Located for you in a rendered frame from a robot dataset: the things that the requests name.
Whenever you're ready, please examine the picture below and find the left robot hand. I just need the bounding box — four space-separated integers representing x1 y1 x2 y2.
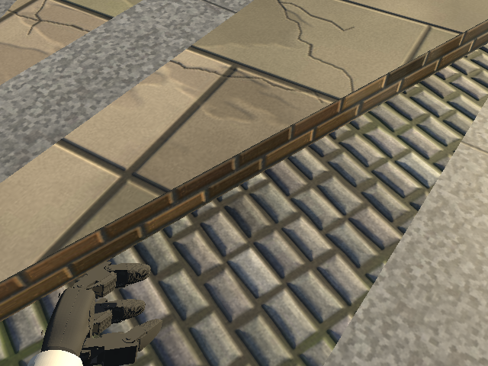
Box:
41 262 162 366

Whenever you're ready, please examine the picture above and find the robot left forearm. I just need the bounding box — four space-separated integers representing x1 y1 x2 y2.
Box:
27 350 83 366

